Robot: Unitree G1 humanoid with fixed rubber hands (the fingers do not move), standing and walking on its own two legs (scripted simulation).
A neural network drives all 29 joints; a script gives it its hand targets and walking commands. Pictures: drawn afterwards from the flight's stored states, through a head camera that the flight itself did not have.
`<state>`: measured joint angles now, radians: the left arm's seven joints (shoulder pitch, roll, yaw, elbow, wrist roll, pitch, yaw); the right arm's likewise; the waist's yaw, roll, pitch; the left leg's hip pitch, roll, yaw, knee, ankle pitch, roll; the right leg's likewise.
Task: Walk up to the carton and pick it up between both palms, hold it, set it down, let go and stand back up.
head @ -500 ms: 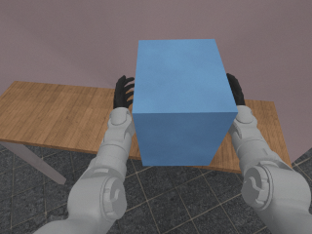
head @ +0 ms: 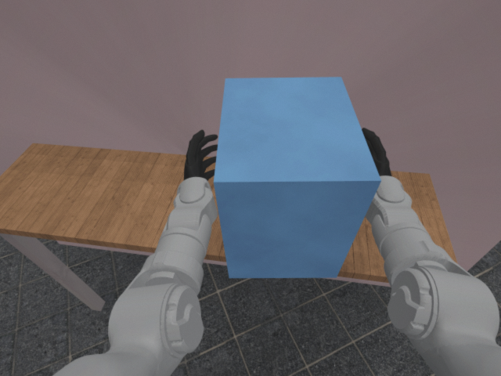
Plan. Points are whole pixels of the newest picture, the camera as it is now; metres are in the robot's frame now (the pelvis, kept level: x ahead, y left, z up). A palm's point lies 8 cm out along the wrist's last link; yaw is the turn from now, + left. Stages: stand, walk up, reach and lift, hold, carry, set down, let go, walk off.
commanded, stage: reach and lift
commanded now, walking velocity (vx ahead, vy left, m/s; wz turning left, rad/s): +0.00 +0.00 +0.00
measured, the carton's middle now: (282, 181) +0.46 +0.04 +0.06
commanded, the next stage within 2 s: none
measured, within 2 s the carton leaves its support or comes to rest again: neither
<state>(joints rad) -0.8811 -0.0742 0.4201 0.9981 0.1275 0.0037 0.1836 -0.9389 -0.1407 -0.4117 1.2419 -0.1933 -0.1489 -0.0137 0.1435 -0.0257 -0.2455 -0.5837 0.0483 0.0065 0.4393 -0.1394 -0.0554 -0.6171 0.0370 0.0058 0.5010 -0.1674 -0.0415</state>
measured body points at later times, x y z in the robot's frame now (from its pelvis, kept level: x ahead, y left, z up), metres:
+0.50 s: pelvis -0.01 +0.00 +0.00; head -0.02 -0.01 +0.45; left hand +0.41 +0.18 +0.16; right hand +0.45 -0.12 +0.17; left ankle +0.03 +0.16 -0.73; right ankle +0.03 -0.09 -0.73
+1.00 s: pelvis -0.01 +0.02 +0.01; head -0.06 +0.02 +0.45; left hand +0.40 +0.20 +0.22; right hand +0.43 -0.10 +0.21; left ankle +0.03 +0.16 -0.73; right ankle +0.03 -0.09 -0.73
